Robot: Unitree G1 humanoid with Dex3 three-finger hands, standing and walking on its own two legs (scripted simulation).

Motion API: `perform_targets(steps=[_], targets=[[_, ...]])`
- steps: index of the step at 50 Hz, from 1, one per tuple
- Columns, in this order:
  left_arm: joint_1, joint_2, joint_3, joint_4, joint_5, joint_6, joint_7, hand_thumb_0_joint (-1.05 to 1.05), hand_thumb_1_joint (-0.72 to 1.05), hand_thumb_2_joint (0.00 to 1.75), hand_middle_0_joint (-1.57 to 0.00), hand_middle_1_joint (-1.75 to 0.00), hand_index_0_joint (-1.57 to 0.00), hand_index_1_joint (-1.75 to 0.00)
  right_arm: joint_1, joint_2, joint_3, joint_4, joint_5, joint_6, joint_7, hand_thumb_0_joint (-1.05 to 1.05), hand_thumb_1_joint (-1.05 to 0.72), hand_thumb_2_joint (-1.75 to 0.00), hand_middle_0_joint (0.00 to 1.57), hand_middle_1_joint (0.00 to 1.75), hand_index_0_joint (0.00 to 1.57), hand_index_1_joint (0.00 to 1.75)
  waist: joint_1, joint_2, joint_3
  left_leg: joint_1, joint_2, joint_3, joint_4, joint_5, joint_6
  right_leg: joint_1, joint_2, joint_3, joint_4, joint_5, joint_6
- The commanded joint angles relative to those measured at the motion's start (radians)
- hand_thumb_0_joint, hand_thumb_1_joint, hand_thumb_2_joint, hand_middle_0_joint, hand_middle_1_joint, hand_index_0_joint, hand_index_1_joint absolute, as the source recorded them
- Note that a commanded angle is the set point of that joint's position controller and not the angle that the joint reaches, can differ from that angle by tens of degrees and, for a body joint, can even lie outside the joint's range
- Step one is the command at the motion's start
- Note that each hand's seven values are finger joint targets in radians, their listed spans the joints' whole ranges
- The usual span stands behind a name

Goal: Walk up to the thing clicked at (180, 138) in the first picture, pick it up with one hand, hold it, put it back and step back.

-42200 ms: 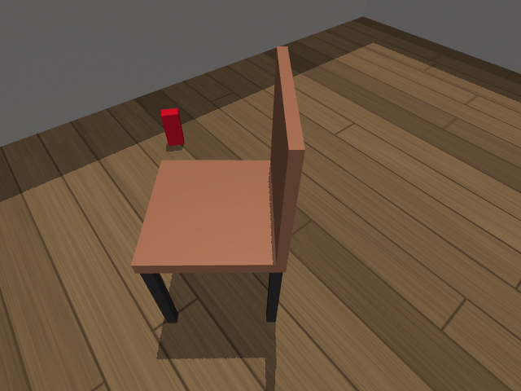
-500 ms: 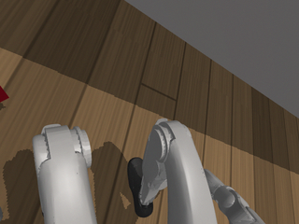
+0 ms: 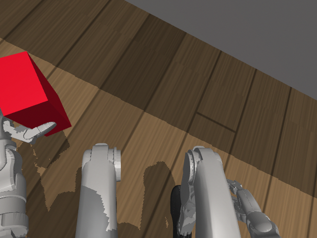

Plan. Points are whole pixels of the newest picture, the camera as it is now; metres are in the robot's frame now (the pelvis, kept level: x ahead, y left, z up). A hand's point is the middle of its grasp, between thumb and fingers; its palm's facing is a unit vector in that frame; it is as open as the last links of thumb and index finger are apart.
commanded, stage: hold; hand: left
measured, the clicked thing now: (38, 102) +0.39 +0.29 -0.02
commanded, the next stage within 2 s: none
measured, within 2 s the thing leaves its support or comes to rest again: neither
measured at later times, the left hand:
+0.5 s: hand out of the picture +0.35 +0.26 +0.22, palm faces +0.41 -0.91 -0.01, open 12.5 cm
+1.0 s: hand out of the picture +0.38 +0.25 +0.33, palm faces +0.39 -0.92 -0.05, open 12.4 cm
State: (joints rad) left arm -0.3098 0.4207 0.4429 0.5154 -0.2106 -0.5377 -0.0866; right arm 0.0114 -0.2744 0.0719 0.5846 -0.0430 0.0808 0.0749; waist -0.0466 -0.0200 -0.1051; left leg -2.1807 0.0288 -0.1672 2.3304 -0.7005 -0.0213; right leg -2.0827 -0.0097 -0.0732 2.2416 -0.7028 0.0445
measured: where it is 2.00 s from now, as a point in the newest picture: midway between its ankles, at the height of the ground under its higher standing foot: (144, 228)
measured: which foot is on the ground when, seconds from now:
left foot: down 0.00-1.00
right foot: down 0.00-1.00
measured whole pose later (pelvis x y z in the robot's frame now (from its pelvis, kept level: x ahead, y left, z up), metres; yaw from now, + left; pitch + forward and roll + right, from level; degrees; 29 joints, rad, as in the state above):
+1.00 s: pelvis +0.06 +0.01 +0.30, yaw +7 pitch +18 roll -3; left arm -0.09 0.18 0.18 0.27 -0.10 -0.29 0.12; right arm 0.21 -0.19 -0.01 0.60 -0.01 -0.02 -0.04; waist -0.03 0.01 -0.12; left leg -1.04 0.05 -0.04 1.28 -0.56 -0.01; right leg -0.98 -0.03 -0.04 1.22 -0.55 0.04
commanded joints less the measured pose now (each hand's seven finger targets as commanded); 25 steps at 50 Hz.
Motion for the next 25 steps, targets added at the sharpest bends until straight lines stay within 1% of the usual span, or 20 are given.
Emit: perform_targets(steps=[1,2,3,4,5,6,8,9,10,11,12,13,15,17,18,19,20,23,24,25], targets=[[-0.131,0.160,0.022,-0.350,-0.033,0.003,-0.021,0.00,-0.13,1.11,-1.14,-1.37,-1.19,-1.34,0.089,-0.224,-0.134,-0.107,0.035,-0.031,-0.043,0.00,-0.89,-0.89,0.20,0.30,0.20,0.30,0.006,0.174,-0.698,0.535,-0.008,0.088,-0.399,0.104,0.042,0.379,0.033,-0.027,-0.323,0.168,-0.077],[-0.112,0.171,0.034,-0.372,-0.038,0.022,-0.018,0.00,-0.15,1.10,-1.14,-1.37,-1.19,-1.34,0.091,-0.216,-0.137,-0.117,0.043,-0.036,-0.050,0.00,-0.89,-0.89,0.20,0.30,0.20,0.30,0.013,0.151,-0.702,0.533,-0.006,0.095,-0.406,0.106,0.047,0.420,0.033,-0.015,-0.360,0.169,-0.073],[-0.102,0.140,0.020,-0.386,-0.050,0.041,-0.016,0.00,-0.15,1.10,-1.13,-1.36,-1.19,-1.33,0.096,-0.209,-0.139,-0.118,0.051,-0.038,-0.056,0.00,-0.89,-0.89,0.20,0.30,0.20,0.30,0.009,0.132,-0.686,0.541,-0.007,0.101,-0.420,0.115,0.048,0.440,0.030,-0.006,-0.385,0.179,-0.070],[-0.128,0.143,0.017,-0.434,-0.052,0.054,-0.009,0.00,-0.16,1.09,-1.12,-1.35,-1.18,-1.32,0.094,-0.198,-0.139,-0.129,0.054,-0.044,-0.061,0.00,-0.89,-0.89,0.20,0.30,0.20,0.30,0.005,0.118,-0.697,0.539,-0.003,0.104,-0.431,0.114,0.051,0.485,0.029,0.008,-0.417,0.175,-0.065],[-0.106,0.127,0.028,-0.435,-0.062,0.068,-0.001,0.00,-0.16,1.10,-1.13,-1.36,-1.19,-1.33,0.103,-0.192,-0.140,-0.128,0.060,-0.048,-0.066,0.00,-0.89,-0.89,0.20,0.30,0.20,0.30,0.014,0.094,-0.695,0.546,-0.003,0.106,-0.446,0.125,0.052,0.526,0.027,0.017,-0.440,0.185,-0.062],[-0.106,0.122,0.025,-0.451,-0.064,0.082,0.005,0.00,-0.17,1.09,-1.13,-1.35,-1.19,-1.32,0.094,-0.185,-0.141,-0.131,0.065,-0.052,-0.073,0.00,-0.89,-0.89,0.20,0.30,0.20,0.30,0.009,0.085,-0.666,0.548,-0.002,0.108,-0.467,0.119,0.054,0.539,0.026,0.022,-0.469,0.175,-0.059],[-0.072,0.109,0.027,-0.487,-0.069,0.107,0.019,0.00,-0.17,1.10,-1.16,-1.36,-1.21,-1.33,0.096,-0.175,-0.144,-0.138,0.073,-0.061,-0.083,0.00,-0.89,-0.89,0.20,0.30,0.20,0.30,0.017,0.076,-0.667,0.590,0.000,0.111,-0.510,0.123,0.055,0.596,0.024,0.030,-0.516,0.172,-0.059],[-0.047,0.083,0.005,-0.500,-0.068,0.119,0.023,0.00,-0.18,1.09,-1.15,-1.35,-1.20,-1.33,0.094,-0.170,-0.147,-0.141,0.077,-0.063,-0.088,0.00,-0.89,-0.89,0.20,0.30,0.20,0.30,0.020,0.075,-0.667,0.623,0.000,0.113,-0.531,0.132,0.053,0.617,0.022,0.036,-0.538,0.180,-0.058],[-0.054,0.079,-0.005,-0.538,-0.063,0.126,0.029,0.00,-0.18,1.09,-1.16,-1.35,-1.21,-1.33,0.095,-0.165,-0.148,-0.144,0.078,-0.067,-0.091,0.00,-0.89,-0.89,0.20,0.30,0.20,0.30,0.021,0.085,-0.672,0.648,0.001,0.111,-0.555,0.140,0.052,0.641,0.022,0.036,-0.552,0.184,-0.059],[-0.003,0.072,-0.003,-0.556,-0.059,0.138,0.038,0.00,-0.18,1.10,-1.17,-1.37,-1.22,-1.34,0.095,-0.163,-0.153,-0.152,0.081,-0.070,-0.095,0.00,-0.89,-0.89,0.20,0.30,0.20,0.30,0.033,0.085,-0.683,0.685,-0.001,0.109,-0.586,0.137,0.050,0.663,0.022,0.034,-0.575,0.175,-0.060],[0.032,0.052,-0.021,-0.537,-0.049,0.158,0.045,0.00,-0.16,1.11,-1.18,-1.37,-1.23,-1.34,0.092,-0.157,-0.155,-0.155,0.084,-0.072,-0.100,0.00,-0.89,-0.89,0.20,0.30,0.20,0.30,0.032,0.086,-0.662,0.710,0.000,0.111,-0.616,0.134,0.049,0.669,0.023,0.033,-0.597,0.172,-0.062],[0.040,0.034,-0.041,-0.579,-0.049,0.167,0.054,0.00,-0.18,1.10,-1.19,-1.37,-1.23,-1.35,0.091,-0.152,-0.154,-0.161,0.086,-0.074,-0.102,0.00,-0.89,-0.89,0.20,0.30,0.20,0.30,0.030,0.092,-0.651,0.729,0.000,0.112,-0.640,0.133,0.048,0.693,0.021,0.037,-0.624,0.168,-0.060],[0.056,0.008,-0.049,-0.592,-0.039,0.194,0.080,0.00,-0.16,1.13,-1.20,-1.39,-1.25,-1.37,0.097,-0.143,-0.156,-0.163,0.091,-0.079,-0.108,0.00,-0.89,-0.89,0.20,0.30,0.20,0.30,0.025,0.085,-0.626,0.776,-0.001,0.109,-0.696,0.136,0.046,0.726,0.022,0.032,-0.663,0.172,-0.061],[0.073,0.000,-0.045,-0.619,-0.034,0.214,0.109,0.00,-0.18,1.12,-1.21,-1.40,-1.26,-1.37,0.098,-0.131,-0.155,-0.169,0.094,-0.086,-0.115,0.00,-0.89,-0.89,0.20,0.30,0.20,0.30,0.034,0.087,-0.604,0.831,0.001,0.111,-0.748,0.140,0.044,0.771,0.023,0.038,-0.716,0.171,-0.060],[0.067,-0.019,-0.062,-0.647,-0.032,0.217,0.121,0.00,-0.18,1.13,-1.21,-1.40,-1.26,-1.38,0.103,-0.121,-0.151,-0.167,0.095,-0.090,-0.120,0.00,-0.89,-0.89,0.20,0.30,0.20,0.30,0.030,0.097,-0.584,0.859,0.001,0.110,-0.777,0.154,0.042,0.797,0.021,0.038,-0.738,0.184,-0.060],[0.081,-0.026,-0.061,-0.641,-0.029,0.221,0.131,0.00,-0.18,1.14,-1.22,-1.41,-1.27,-1.39,0.107,-0.120,-0.151,-0.164,0.094,-0.095,-0.122,0.00,-0.90,-0.89,0.20,0.30,0.20,0.30,0.025,0.087,-0.570,0.878,0.001,0.104,-0.797,0.162,0.041,0.814,0.022,0.035,-0.751,0.193,-0.059],[0.083,-0.048,-0.083,-0.626,-0.019,0.225,0.137,0.00,-0.16,1.15,-1.23,-1.43,-1.28,-1.40,0.116,-0.117,-0.152,-0.151,0.091,-0.101,-0.125,0.00,-0.89,-0.89,0.20,0.30,0.20,0.30,0.015,0.092,-0.537,0.908,0.001,0.098,-0.823,0.169,0.039,0.806,0.020,0.033,-0.767,0.203,-0.060],[0.076,-0.046,-0.121,-0.624,0.025,0.223,0.151,0.00,-0.17,1.14,-1.24,-1.43,-1.29,-1.40,0.125,-0.106,-0.155,-0.146,0.081,-0.116,-0.133,0.00,-0.90,-0.89,0.20,0.30,0.20,0.30,0.006,0.111,-0.488,0.988,0.004,0.095,-0.898,0.170,0.036,0.838,0.019,0.031,-0.828,0.202,-0.061],[0.060,-0.040,-0.122,-0.609,0.033,0.222,0.156,0.00,-0.17,1.14,-1.23,-1.42,-1.28,-1.39,0.133,-0.105,-0.154,-0.138,0.078,-0.118,-0.136,0.00,-0.90,-0.89,0.20,0.30,0.20,0.30,0.000,0.108,-0.486,1.017,0.004,0.094,-0.918,0.182,0.036,0.865,0.015,0.033,-0.849,0.215,-0.059],[0.059,-0.054,-0.140,-0.602,0.039,0.218,0.156,0.00,-0.17,1.13,-1.23,-1.41,-1.28,-1.39,0.136,-0.103,-0.153,-0.133,0.074,-0.123,-0.136,0.00,-0.90,-0.89,0.20,0.30,0.20,0.30,-0.002,0.111,-0.473,1.042,0.004,0.089,-0.940,0.185,0.034,0.874,0.014,0.029,-0.862,0.219,-0.059]])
